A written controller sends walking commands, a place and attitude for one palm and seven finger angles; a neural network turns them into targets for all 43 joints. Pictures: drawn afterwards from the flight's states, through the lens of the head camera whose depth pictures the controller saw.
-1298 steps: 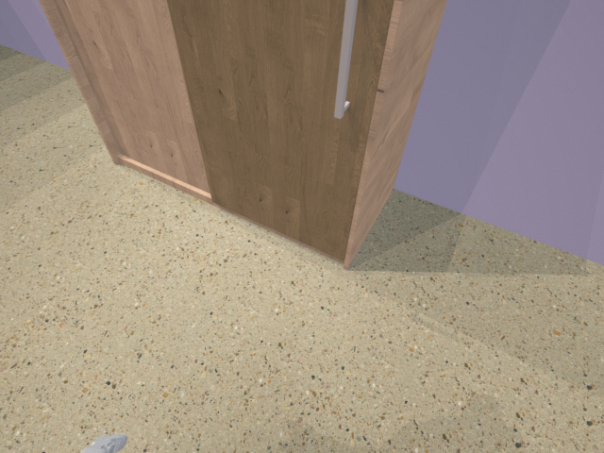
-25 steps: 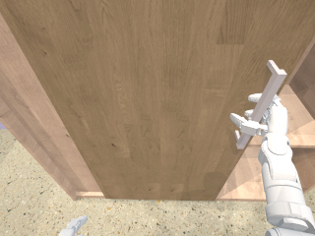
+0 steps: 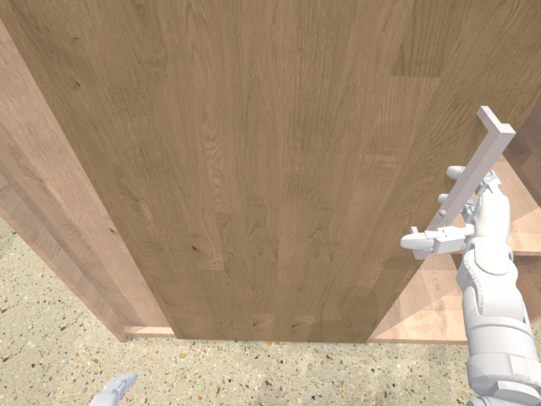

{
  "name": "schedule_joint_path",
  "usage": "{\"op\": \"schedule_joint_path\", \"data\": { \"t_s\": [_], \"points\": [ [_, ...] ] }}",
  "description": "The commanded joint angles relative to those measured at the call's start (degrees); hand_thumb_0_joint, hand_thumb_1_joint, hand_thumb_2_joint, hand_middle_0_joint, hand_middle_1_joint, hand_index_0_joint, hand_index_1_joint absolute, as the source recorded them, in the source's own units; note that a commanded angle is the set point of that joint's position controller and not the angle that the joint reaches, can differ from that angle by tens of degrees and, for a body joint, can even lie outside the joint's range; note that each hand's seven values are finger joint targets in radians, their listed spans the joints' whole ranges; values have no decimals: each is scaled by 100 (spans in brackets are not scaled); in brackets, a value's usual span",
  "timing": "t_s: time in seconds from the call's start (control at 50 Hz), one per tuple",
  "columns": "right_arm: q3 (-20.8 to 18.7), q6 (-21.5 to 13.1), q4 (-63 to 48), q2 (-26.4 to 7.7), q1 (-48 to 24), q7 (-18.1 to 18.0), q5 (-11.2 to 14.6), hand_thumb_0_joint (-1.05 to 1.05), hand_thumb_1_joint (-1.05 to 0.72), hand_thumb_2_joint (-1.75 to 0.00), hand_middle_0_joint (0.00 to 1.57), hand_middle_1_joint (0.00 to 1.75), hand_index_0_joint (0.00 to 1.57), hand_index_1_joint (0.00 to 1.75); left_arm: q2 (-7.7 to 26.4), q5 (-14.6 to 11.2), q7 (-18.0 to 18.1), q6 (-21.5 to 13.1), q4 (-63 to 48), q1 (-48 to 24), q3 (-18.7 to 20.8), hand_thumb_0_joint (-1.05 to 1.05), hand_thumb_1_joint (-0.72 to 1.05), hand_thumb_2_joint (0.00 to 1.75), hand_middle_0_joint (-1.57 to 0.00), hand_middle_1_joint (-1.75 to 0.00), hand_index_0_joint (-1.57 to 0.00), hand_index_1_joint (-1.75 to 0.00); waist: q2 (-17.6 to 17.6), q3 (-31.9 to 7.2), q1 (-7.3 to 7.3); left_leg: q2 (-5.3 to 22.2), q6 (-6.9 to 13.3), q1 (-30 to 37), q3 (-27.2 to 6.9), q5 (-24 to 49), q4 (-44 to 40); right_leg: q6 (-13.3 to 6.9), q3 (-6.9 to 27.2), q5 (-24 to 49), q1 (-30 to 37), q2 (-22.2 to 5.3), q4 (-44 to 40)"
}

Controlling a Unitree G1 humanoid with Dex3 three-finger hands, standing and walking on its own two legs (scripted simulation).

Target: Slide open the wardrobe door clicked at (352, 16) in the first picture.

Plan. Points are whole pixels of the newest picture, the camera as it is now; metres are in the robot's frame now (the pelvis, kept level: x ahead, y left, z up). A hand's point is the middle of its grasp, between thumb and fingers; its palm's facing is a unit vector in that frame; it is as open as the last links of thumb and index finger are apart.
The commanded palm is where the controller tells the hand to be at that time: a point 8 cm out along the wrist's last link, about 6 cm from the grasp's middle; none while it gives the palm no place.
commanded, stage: slip the hand off the handle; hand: right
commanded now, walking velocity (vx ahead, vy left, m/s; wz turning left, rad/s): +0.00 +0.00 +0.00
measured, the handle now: (447, 194) +0.44 -0.24 +0.10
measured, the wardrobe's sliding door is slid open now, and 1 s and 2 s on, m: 0.44 0.44 0.44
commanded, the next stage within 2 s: draw the hand back to the body in 1.20 s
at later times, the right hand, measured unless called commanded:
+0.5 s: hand (494, 210) +0.40 -0.30 +0.11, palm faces +0.34 +0.93 -0.17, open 14.6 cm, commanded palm +0.35 -0.34 +0.11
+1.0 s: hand (527, 266) +0.31 -0.31 +0.11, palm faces +0.36 +0.92 -0.15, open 14.7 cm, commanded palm +0.26 -0.34 +0.11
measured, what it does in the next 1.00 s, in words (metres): stands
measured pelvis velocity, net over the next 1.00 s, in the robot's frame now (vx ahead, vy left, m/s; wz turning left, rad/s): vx -0.01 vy -0.02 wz -0.01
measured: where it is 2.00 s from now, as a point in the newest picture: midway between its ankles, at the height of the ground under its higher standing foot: outside the picture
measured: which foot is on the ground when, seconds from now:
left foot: down 0.00-1.00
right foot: down 0.00-1.00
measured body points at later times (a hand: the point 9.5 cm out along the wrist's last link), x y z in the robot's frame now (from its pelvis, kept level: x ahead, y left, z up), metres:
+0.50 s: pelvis +0.00 -0.01 +0.00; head +0.03 -0.02 +0.45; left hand +0.07 +0.26 -0.12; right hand +0.37 -0.34 +0.12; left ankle -0.01 +0.09 -0.73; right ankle +0.01 -0.12 -0.73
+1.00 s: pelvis -0.01 -0.02 +0.00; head -0.02 -0.03 +0.45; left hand +0.15 +0.22 -0.09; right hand +0.28 -0.36 +0.12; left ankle -0.01 +0.09 -0.73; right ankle +0.01 -0.12 -0.73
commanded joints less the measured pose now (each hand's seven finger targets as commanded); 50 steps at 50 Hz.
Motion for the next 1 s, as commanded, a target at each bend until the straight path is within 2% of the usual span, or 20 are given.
{"op": "schedule_joint_path", "data": {
  "t_s": [0.0,0.02,0.04,0.1,0.12,0.16,0.22,0.3,0.34,0.4,0.48,0.54,0.56,0.62,0.66,0.7,0.74,0.82,0.84,0.98],
  "points": [
    [-359,-587,-1410,-1532,-2700,-54,-71,0,55,-20,25,115,25,115,752,23,103,-239,-602,-96,243,0,90,90,-20,-30,-20,-30,-182,-1593,74,33,-183,361,-620,1836,-405,-213,283,1316,718,227,-127],
    [-474,-644,-1383,-1676,-2702,-39,-87,0,55,-20,25,115,25,115,766,34,115,-238,-580,-48,243,0,90,90,-20,-30,-20,-30,-222,-1647,54,3,-155,384,-598,1852,-378,-209,310,1403,737,217,-116],
    [-441,-678,-1301,-1636,-2726,2,-55,0,55,-20,25,115,25,115,770,21,115,-241,-581,-30,247,0,90,90,-20,-30,-20,-30,-214,-1660,72,12,-163,375,-602,1928,-360,-211,314,1442,748,216,-102],
    [-809,-740,-999,-1945,-2475,119,72,0,55,-20,25,115,25,115,790,0,153,-232,-584,-28,235,0,90,90,-20,-30,-20,-30,93,-1663,-28,40,-197,542,-621,1971,-361,-205,315,1327,541,221,-129],
    [-908,-756,-932,-2118,-2556,156,63,0,55,-20,25,115,25,115,816,12,177,-224,-576,-23,218,0,90,90,-20,-30,-20,-30,69,-1666,-5,45,-205,577,-633,2022,-359,-217,300,1360,522,222,-130],
    [-873,-737,-692,-2116,-2546,273,60,0,55,-20,25,115,25,115,793,-19,187,-212,-571,-7,208,0,90,90,-20,-30,-20,-30,-72,-1516,25,64,-208,467,-644,1954,-370,-211,280,1285,463,212,-122],
    [-944,-786,-695,-2243,-2589,412,80,0,55,-20,25,115,25,115,827,-30,191,-218,-613,55,222,0,90,90,-20,-30,-20,-30,-226,-1581,18,34,-164,443,-633,1901,-355,-211,299,1336,513,202,-108],
    [-890,-808,-331,-2247,-2488,669,155,0,55,-20,25,115,25,115,890,-82,196,-244,-594,186,239,0,90,90,-20,-30,-20,-30,-21,-1426,103,3,-165,240,-577,1715,-352,-211,343,1212,426,182,-101],
    [-980,-851,-332,-2392,-2497,784,187,0,55,-20,25,115,25,115,925,-96,194,-263,-600,253,266,0,90,90,-20,-30,-20,-30,-110,-1541,85,2,-154,238,-588,1720,-326,-213,346,1251,457,177,-74],
    [-864,-900,-277,-2310,-2644,912,216,0,55,-20,25,115,25,115,937,-110,203,-297,-591,314,270,0,90,90,-20,-30,-20,-30,-183,-1470,155,-32,-136,38,-547,1518,-327,-209,395,1183,482,167,-67],
    [-1212,-1015,-183,-2709,-2554,946,240,0,55,-20,25,115,25,115,986,-92,212,-316,-560,414,285,0,90,90,-20,-30,-20,-30,-219,-1585,87,-36,-129,61,-549,1423,-295,-206,427,1165,408,159,-54],
    [-971,-1128,-832,-2339,-1997,987,266,0,55,-20,25,115,25,115,932,-110,169,-371,-738,353,305,0,90,90,-20,-30,-20,-30,-516,-1937,-65,-102,-80,188,-463,1599,-178,-177,475,1623,738,132,-68],
    [-903,-1094,-880,-2179,-1641,987,304,0,55,-20,25,115,25,115,924,-122,152,-391,-778,322,316,0,90,90,-20,-30,-20,-30,-540,-1849,-91,-122,-85,128,-444,1588,-190,-170,480,1692,788,118,-65],
    [-1099,-1002,-1317,-2255,-1065,909,390,0,55,-20,25,115,25,115,964,-115,149,-434,-849,239,319,0,90,90,-20,-30,-20,-30,-399,-1787,-187,-146,-83,221,-391,1588,-191,-152,512,1813,783,93,-113],
    [-1175,-881,-1510,-2245,-879,839,418,0,55,-20,25,115,25,115,934,-127,163,-450,-875,127,288,0,90,90,-20,-30,-20,-30,-317,-1543,-215,-136,-96,227,-360,1508,-226,-130,525,1691,654,76,-222],
    [-1066,-782,-1837,-2071,-719,766,426,0,55,-20,25,115,25,115,900,-122,177,-478,-933,-26,253,0,90,90,-20,-30,-20,-30,-390,-1389,-210,-139,-103,165,-344,1330,-281,-124,521,1504,671,77,-287],
    [-1249,-752,-2057,-2286,-725,674,391,0,55,-20,25,115,25,115,903,-100,219,-499,-915,-121,224,0,90,90,-20,-30,-20,-30,-397,-1323,-214,-133,-94,212,-367,1207,-337,-126,514,1323,635,81,-336],
    [-1052,-750,-2490,-2051,-628,717,417,0,55,-20,25,115,25,115,834,-89,295,-560,-940,-356,147,0,90,90,-20,-30,-20,-30,-466,-1166,-141,-152,-82,142,-347,1015,-417,-118,527,1164,778,58,-379],
    [-877,-738,-2535,-1871,-667,760,433,0,55,-20,25,115,25,115,817,-93,303,-587,-923,-400,128,0,90,90,-20,-30,-20,-30,-548,-1137,-129,-139,-84,96,-340,937,-444,-103,552,1071,810,63,-424],
    [-749,-481,-2395,-1675,-259,1017,620,0,55,-20,25,115,25,115,812,-154,405,-679,-959,-723,40,0,90,90,-20,-30,-20,-30,-301,-800,-168,-69,-81,20,-348,363,-632,-109,607,343,721,104,-576]
  ]
}}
